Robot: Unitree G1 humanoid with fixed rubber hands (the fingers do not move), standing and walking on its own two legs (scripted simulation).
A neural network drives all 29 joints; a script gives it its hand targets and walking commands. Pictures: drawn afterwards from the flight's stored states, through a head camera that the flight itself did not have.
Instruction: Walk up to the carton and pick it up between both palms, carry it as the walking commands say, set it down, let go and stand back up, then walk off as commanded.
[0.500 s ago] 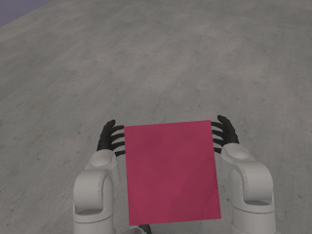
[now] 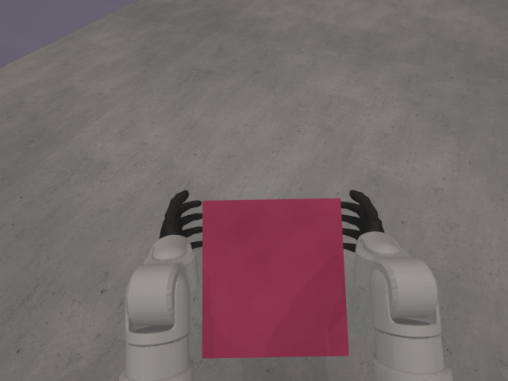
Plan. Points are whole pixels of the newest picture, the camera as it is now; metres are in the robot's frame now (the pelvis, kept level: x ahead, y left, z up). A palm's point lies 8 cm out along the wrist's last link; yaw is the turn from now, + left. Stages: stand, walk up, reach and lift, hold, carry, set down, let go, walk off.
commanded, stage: carry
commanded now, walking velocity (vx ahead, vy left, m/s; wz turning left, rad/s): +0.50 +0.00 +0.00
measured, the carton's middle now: (269, 264) +0.31 +0.00 -0.01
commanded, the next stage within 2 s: none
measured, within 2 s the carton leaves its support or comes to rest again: neither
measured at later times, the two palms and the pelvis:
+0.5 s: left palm (189, 112) +0.61 +0.15 +0.10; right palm (315, 106) +0.61 -0.12 +0.10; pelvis +0.33 +0.03 +0.00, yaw -2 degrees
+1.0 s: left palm (215, 45) +0.94 +0.12 +0.10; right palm (309, 42) +0.95 -0.15 +0.09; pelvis +0.66 -0.02 +0.02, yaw +2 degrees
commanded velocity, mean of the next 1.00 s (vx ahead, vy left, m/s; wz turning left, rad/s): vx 0.50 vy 0.00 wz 0.00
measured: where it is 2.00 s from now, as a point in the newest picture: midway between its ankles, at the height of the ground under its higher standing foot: (257, 164)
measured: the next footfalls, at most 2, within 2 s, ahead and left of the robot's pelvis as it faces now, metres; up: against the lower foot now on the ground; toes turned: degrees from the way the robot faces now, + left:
left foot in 0.42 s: +0.45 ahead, +0.12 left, +0.00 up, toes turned +10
right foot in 0.86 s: +0.74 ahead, -0.11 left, +0.00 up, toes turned -11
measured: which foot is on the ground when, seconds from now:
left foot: down 0.00-0.00, up 0.02-0.40, down 0.42-0.88, up 0.90-1.00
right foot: down 0.00-0.44, up 0.46-0.84, down 0.86-1.00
